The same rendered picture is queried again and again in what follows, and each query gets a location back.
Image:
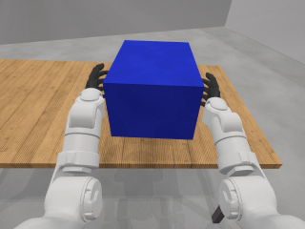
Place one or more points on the robot left hand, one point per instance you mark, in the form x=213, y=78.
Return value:
x=93, y=81

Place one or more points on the carton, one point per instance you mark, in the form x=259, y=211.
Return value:
x=153, y=89

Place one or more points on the table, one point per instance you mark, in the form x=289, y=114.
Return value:
x=36, y=97

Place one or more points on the robot right hand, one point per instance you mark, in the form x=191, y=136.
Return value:
x=212, y=90

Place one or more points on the robot right forearm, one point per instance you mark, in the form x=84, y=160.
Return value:
x=235, y=158

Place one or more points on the robot right upper arm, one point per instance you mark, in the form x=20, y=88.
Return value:
x=250, y=202

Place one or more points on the robot left forearm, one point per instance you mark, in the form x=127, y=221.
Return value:
x=83, y=130

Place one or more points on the robot left upper arm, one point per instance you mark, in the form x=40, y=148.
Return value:
x=71, y=203

